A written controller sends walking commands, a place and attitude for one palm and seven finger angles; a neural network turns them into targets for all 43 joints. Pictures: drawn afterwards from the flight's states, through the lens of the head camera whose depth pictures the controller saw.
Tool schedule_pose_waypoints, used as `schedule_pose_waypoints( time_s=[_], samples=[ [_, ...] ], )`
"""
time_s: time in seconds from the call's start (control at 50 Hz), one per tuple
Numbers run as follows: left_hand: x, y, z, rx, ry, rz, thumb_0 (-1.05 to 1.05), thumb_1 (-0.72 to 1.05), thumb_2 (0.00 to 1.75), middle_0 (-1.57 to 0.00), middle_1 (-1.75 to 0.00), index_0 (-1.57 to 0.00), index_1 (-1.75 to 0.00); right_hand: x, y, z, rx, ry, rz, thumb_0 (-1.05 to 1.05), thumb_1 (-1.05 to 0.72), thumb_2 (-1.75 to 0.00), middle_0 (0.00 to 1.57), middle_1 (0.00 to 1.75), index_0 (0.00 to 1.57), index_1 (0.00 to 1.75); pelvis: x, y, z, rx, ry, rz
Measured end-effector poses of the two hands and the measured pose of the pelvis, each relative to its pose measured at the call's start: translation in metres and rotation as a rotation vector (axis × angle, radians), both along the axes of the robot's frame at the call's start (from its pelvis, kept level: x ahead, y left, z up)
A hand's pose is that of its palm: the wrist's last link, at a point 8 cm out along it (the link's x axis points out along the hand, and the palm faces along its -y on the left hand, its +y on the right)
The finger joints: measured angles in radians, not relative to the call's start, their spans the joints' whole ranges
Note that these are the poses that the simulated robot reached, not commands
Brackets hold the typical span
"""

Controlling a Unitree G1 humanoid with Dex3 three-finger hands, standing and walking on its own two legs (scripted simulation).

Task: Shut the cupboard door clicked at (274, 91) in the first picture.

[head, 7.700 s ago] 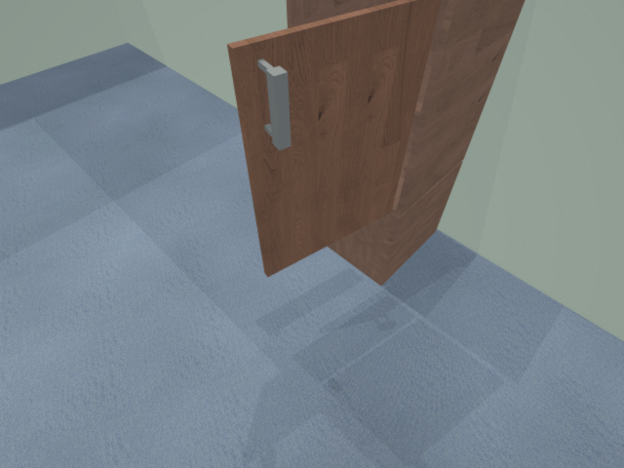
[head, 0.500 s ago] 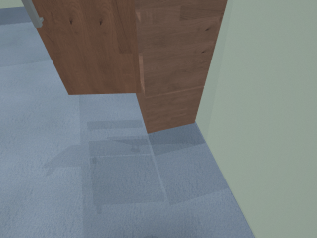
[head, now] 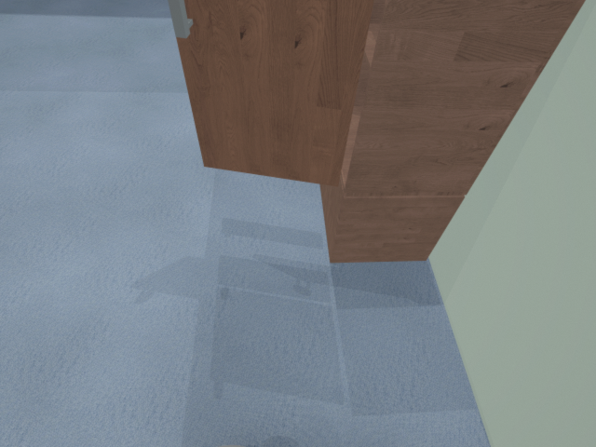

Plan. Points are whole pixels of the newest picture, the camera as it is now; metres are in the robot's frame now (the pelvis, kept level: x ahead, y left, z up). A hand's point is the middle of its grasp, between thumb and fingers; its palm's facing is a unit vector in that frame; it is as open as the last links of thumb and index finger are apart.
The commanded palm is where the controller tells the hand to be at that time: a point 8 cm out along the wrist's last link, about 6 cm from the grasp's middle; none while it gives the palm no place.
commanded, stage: take the last steps up to it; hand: left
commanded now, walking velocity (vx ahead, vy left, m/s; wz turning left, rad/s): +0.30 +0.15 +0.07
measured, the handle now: out of the picture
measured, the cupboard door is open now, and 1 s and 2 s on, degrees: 77 77 77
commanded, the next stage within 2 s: come to a stop and stand still in 0.84 s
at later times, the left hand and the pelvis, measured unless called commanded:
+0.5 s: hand (201, 328) +0.31 +0.20 -0.15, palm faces +0.00 -0.98 -0.21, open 7.4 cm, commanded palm none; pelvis +0.18 +0.02 +0.00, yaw +1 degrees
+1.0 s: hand (155, 321) +0.32 +0.30 -0.18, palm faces +0.08 -0.98 -0.18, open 7.4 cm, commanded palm none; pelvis +0.37 +0.12 +0.00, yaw -1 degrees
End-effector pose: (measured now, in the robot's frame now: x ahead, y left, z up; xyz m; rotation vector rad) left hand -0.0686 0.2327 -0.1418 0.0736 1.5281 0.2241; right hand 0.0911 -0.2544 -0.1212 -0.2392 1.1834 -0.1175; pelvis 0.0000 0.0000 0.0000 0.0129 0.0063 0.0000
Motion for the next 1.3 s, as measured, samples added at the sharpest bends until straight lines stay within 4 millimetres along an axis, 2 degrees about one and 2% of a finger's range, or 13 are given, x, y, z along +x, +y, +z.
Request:
schedule_pose_waypoints(
  time_s=[0.08,0.2,0.34,0.46,0.54,0.58,0.7,0.82,0.92,0.98,1.06,1.18,1.3],
  samples=[
    [0.031,0.028,-0.004,0.013,0.013,-0.016,0.01,0.91,0.90,-0.20,-0.30,-0.20,-0.30,0.019,0.028,0.001,-0.002,-0.050,-0.011,0.01,-0.91,-0.89,0.19,0.30,0.19,0.30,0.019,0.018,-0.001,0.004,-0.016,-0.011],
    [0.140,0.046,0.014,0.034,-0.200,-0.060,0.01,0.91,0.90,-0.19,-0.30,-0.19,-0.30,0.002,0.058,-0.003,0.036,0.070,-0.046,0.00,-0.92,-0.89,0.20,0.30,0.20,0.30,0.056,0.034,0.012,0.008,-0.014,0.012],
    [0.269,0.038,0.029,0.042,-0.380,-0.143,0.00,0.91,0.90,-0.19,-0.30,-0.19,-0.30,-0.023,0.073,-0.015,0.092,0.251,-0.119,0.01,-0.92,-0.89,0.20,0.30,0.20,0.30,0.109,0.037,0.011,0.029,-0.016,0.012],
    [0.357,0.019,0.024,0.050,-0.462,-0.212,0.00,0.90,0.90,-0.20,-0.30,-0.19,-0.30,-0.019,0.071,-0.032,0.127,0.378,-0.186,0.01,-0.91,-0.89,0.20,0.30,0.20,0.30,0.165,0.025,-0.005,0.028,-0.022,-0.003],
    [0.366,0.014,0.026,0.048,-0.441,-0.164,0.00,0.90,0.90,-0.20,-0.30,-0.20,-0.30,0.022,0.062,-0.027,0.115,0.383,-0.174,0.01,-0.91,-0.89,0.20,0.30,0.20,0.30,0.193,0.023,0.001,0.007,-0.033,0.022],
    [0.359,0.013,0.026,0.041,-0.386,-0.140,0.00,0.90,0.90,-0.20,-0.30,-0.20,-0.30,0.054,0.057,-0.021,0.102,0.348,-0.160,0.01,-0.91,-0.89,0.20,0.30,0.20,0.30,0.207,0.024,0.008,0.004,-0.024,0.021],
    [0.342,0.042,0.031,0.069,-0.239,-0.075,-0.02,0.96,0.90,-0.20,-0.30,-0.20,-0.30,0.165,0.059,-0.005,0.085,0.190,-0.103,0.01,-0.91,-0.89,0.19,0.30,0.19,0.30,0.251,0.035,0.021,0.012,0.004,0.015],
    [0.329,0.065,0.021,0.025,-0.092,-0.011,-0.01,0.93,0.90,-0.20,-0.30,-0.20,-0.30,0.278,0.089,0.000,0.073,0.057,-0.017,0.01,-0.91,-0.89,0.19,0.30,0.19,0.30,0.301,0.067,0.018,0.003,0.006,0.015],
    [0.341,0.093,-0.006,-0.016,0.008,0.016,0.00,0.91,0.90,-0.20,-0.30,-0.20,-0.30,0.357,0.123,-0.006,0.029,-0.062,0.027,0.00,-0.91,-0.89,0.19,0.30,0.19,0.30,0.345,0.104,-0.004,-0.017,-0.001,0.007],
    [0.373,0.108,-0.009,-0.013,0.002,-0.011,0.00,0.91,0.90,-0.20,-0.30,-0.19,-0.30,0.373,0.141,-0.002,0.023,-0.076,0.014,0.00,-0.91,-0.89,0.19,0.30,0.19,0.30,0.362,0.115,-0.002,-0.002,-0.012,-0.013],
    [0.435,0.119,-0.003,-0.004,-0.089,-0.044,0.00,0.91,0.90,-0.20,-0.30,-0.19,-0.30,0.372,0.157,0.000,0.022,-0.028,-0.022,0.00,-0.92,-0.89,0.20,0.30,0.20,0.30,0.381,0.124,0.007,-0.002,-0.009,-0.012],
    [0.514,0.125,0.004,0.009,-0.203,-0.112,0.00,0.91,0.90,-0.20,-0.30,-0.19,-0.30,0.367,0.150,-0.001,-0.001,0.059,-0.083,-0.01,-0.94,-0.89,0.20,0.30,0.20,0.30,0.400,0.127,0.010,-0.015,-0.001,-0.027],
    [0.563,0.122,0.015,0.054,-0.257,-0.173,0.00,0.91,0.90,-0.20,-0.30,-0.19,-0.30,0.350,0.130,-0.009,0.000,0.125,-0.151,0.00,-0.92,-0.89,0.20,0.30,0.20,0.30,0.412,0.114,0.010,-0.027,0.008,-0.043]
  ],
)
